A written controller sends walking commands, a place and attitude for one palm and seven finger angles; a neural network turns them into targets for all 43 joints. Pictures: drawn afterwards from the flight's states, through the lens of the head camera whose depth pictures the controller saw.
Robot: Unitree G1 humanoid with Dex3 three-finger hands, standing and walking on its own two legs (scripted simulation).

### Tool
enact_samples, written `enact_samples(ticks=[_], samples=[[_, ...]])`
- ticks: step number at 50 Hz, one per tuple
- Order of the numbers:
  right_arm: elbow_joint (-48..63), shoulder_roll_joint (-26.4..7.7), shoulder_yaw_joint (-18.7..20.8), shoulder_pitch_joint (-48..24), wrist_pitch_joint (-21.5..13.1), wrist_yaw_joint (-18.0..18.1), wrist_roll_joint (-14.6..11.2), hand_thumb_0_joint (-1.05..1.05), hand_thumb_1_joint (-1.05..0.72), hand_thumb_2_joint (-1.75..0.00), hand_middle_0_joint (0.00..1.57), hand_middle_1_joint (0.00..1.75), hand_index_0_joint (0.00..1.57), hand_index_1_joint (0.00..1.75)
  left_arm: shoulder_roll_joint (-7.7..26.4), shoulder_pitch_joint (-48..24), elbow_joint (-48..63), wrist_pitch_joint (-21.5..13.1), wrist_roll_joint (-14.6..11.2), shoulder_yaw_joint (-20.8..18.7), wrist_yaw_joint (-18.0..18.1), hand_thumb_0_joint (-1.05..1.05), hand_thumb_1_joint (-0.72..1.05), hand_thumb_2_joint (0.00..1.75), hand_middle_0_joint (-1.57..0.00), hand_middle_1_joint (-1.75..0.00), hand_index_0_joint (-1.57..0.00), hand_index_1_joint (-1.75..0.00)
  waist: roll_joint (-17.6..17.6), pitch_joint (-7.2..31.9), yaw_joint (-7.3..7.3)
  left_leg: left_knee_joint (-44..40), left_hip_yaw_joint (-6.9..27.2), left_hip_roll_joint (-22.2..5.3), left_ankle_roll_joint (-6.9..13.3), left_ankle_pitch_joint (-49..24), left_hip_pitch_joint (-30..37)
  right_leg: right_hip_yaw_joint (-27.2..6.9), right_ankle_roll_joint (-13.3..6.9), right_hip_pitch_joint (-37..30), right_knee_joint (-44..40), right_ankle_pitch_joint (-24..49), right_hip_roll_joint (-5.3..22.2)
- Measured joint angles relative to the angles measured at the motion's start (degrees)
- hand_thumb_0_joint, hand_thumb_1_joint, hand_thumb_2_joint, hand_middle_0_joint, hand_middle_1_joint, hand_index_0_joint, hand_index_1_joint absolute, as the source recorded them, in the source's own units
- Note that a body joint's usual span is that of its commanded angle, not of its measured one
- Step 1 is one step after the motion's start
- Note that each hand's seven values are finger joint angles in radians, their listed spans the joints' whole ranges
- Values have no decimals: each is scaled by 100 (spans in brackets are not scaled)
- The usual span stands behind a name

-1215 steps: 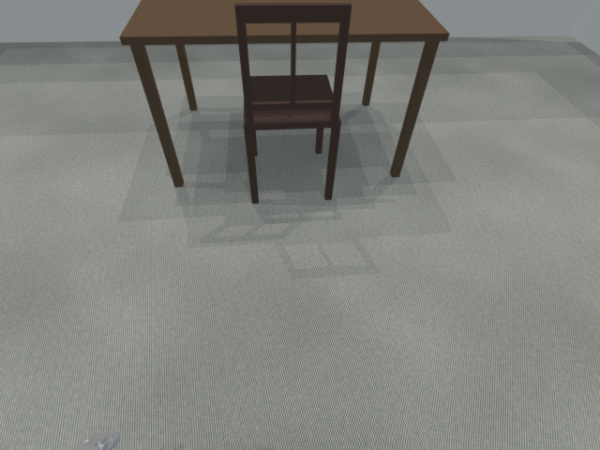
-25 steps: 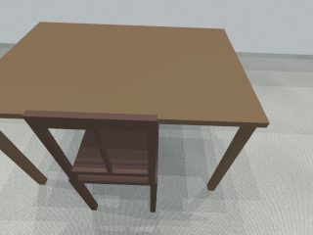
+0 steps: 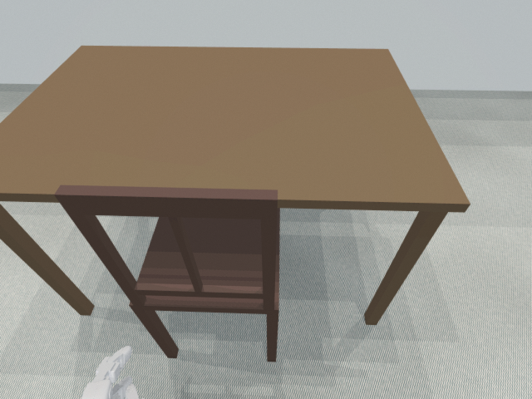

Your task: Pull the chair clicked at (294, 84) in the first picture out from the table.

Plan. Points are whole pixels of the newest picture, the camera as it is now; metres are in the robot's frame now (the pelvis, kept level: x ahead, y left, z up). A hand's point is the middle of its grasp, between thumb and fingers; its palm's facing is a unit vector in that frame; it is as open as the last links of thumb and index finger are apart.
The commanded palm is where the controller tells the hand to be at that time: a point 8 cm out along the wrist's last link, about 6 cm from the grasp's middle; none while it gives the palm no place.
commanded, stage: raise the hand toward the chair's back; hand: left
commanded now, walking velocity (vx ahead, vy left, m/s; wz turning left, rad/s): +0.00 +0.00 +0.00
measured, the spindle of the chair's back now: (188, 256) +0.41 +0.18 -0.10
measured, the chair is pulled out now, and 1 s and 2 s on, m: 0.00 0.00 0.00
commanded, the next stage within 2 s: aim the fingers beside a spindle in 1.96 s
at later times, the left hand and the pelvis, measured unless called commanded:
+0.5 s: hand (158, 378) +0.17 +0.17 -0.05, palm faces +0.00 -1.00 -0.05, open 11.2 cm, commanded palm +0.15 +0.23 -0.05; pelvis -0.03 +0.00 -0.10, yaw +2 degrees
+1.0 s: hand (148, 352) +0.20 +0.19 -0.04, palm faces +0.01 -1.00 -0.05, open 15.4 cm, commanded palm +0.18 +0.25 -0.04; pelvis -0.01 +0.01 -0.08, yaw +1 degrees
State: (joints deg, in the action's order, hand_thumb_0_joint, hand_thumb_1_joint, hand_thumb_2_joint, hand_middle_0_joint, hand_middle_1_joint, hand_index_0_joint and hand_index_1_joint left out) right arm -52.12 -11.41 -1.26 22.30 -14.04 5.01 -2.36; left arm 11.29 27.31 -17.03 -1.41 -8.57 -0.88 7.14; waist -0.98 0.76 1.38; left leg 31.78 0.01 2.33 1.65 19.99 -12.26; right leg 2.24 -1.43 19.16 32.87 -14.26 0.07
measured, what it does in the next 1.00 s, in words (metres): lowers itself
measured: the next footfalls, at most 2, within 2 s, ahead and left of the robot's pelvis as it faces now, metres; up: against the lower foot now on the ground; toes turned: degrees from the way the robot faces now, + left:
none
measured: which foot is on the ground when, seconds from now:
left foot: down 0.00-1.00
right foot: down 0.00-1.00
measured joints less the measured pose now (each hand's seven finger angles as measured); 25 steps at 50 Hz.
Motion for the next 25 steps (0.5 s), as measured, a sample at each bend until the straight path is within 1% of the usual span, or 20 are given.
enact_samples(ticks=[2, 3, 5, 7, 8, 9, 10, 12, 14, 16, 17, 19, 21, 22, 23, 25], samples=[[403, -251, 114, -214, -250, -56, 62, 3, -93, -90, 20, 30, 21, 30, -43, -375, 421, -646, -112, -108, -147, 3, 90, 87, -19, -29, -20, -29, -58, 196, 107, 510, 70, 62, 23, 162, -547, 79, 23, 486, 433, -160, 79], [603, -342, 180, -357, -330, -108, 101, 3, -93, -90, 20, 30, 21, 30, -85, -582, 510, -1037, -178, -175, -308, 3, 88, 87, -19, -29, -19, -28, -40, 325, 121, 798, 53, 77, 23, 265, -873, 70, 24, 815, 709, -253, 98], [1013, -446, 316, -677, -412, -255, 156, 2, -93, -90, 20, 30, 20, 30, -205, -866, 636, -1858, -348, -287, -798, 2, 83, 85, -18, -28, -19, -28, 81, 562, 110, 1384, -42, 65, 16, 503, -1499, -5, 7, 1480, 1288, -436, 87], [1430, -486, 448, -998, -399, -455, 168, 2, -92, -90, 20, 30, 20, 30, -326, -916, 691, -2664, -401, -340, -1402, 1, 79, 84, -17, -28, -18, -27, 215, 713, 109, 1942, -122, 16, 22, 758, -1999, -63, -22, 2009, 1816, -617, 38], [1646, -498, 498, -1138, -358, -539, 162, 2, -92, -90, 20, 30, 20, 30, -364, -852, 717, -2957, -366, -326, -1660, 1, 77, 83, -17, -27, -18, -27, 274, 769, 108, 2202, -147, -6, 18, 881, -2215, -79, -32, 2235, 2062, -715, 17], [1864, -514, 537, -1258, -299, -594, 146, 2, -92, -90, 20, 30, 20, 30, -390, -748, 746, -3125, -317, -288, -1866, 1, 74, 82, -17, -27, -18, -27, 316, 812, 91, 2414, -154, -28, -7, 877, -2410, -81, -34, 2442, 2293, -810, -5], [2066, -519, 563, -1361, -222, -621, 126, 2, -92, -90, 20, 30, 20, 30, -398, -619, 770, -3165, -270, -240, -2016, 1, 72, 81, -17, -27, -18, -26, 371, 846, 62, 2653, -165, -36, -13, 995, -2599, -86, -40, 2633, 2511, -903, -12], [2415, -512, 587, -1512, -40, -616, 94, 2, -92, -90, 20, 30, 20, 30, -378, -331, 816, -2993, -190, -164, -2121, 0, 66, 79, -17, -26, -18, -26, 475, 878, -24, 3036, -160, -35, -7, 1252, -2922, -72, -55, 2959, 2868, -1057, -5], [2677, -483, 579, -1604, 77, -580, 107, 1, -91, -90, 20, 30, 20, 30, -337, -18, 965, -2748, -156, -148, -1986, 0, 61, 77, -17, -26, -18, -25, 503, 855, -122, 3344, -91, -43, -6, 1397, -3204, 6, -75, 3199, 3113, -1167, 0], [2809, -407, 525, -1643, 125, -546, 152, 1, -91, -90, 20, 30, 20, 30, -258, 302, 1272, -2665, -145, -215, -1739, 1, 56, 75, -17, -25, -18, -24, 478, 837, -218, 3596, 14, -64, -29, 1492, -3453, 118, -99, 3384, 3273, -1242, -3], [2826, -359, 475, -1646, 135, -533, 181, 1, -91, -90, 20, 30, 20, 30, -198, 423, 1461, -2714, -148, -264, -1627, 1, 54, 74, -17, -25, -17, -24, 455, 837, -261, 3707, 75, -71, -44, 1532, -3574, 182, -111, 3468, 3336, -1271, -3], [2763, -271, 343, -1651, 125, -528, 226, 1, -91, -90, 20, 30, 20, 30, -89, 512, 1796, -2945, -207, -349, -1524, 1, 49, 72, -16, -24, -17, -23, 361, 821, -331, 3916, 213, -79, -69, 1593, -3802, 324, -130, 3611, 3437, -1314, 5], [2627, -194, 173, -1654, 101, -533, 241, 1, -91, -90, 20, 30, 20, 30, -17, 386, 2035, -3157, -287, -383, -1608, 1, 44, 70, -15, -23, -16, -23, 232, 798, -375, 4099, 332, -73, -81, 1632, -4024, 446, -139, 3754, 3522, -1338, 22], [2548, -151, 88, -1651, 97, -533, 237, 1, -91, -90, 20, 30, 20, 30, 3, 260, 2110, -3195, -324, -373, -1708, 1, 42, 69, -15, -23, -15, -22, 168, 781, -387, 4172, 372, -68, -82, 1643, -4120, 487, -140, 3822, 3558, -1341, 31], [2478, -102, 7, -1632, 109, -527, 224, 1, -91, -90, 20, 30, 20, 30, 20, 118, 2161, -3161, -353, -350, -1832, 1, 40, 68, -14, -22, -15, -22, 112, 769, -395, 4225, 394, -64, -80, 1647, -4203, 511, -137, 3888, 3587, -1340, 37], [2365, 13, -129, -1551, 181, -501, 173, 1, -91, -90, 20, 30, 21, 30, 59, -157, 2199, -2891, -373, -293, -2087, 1, 35, 66, -14, -22, -14, -21, 29, 752, -387, 4263, 391, -57, -70, 1640, -4307, 510, -128, 3986, 3611, -1324, 45]])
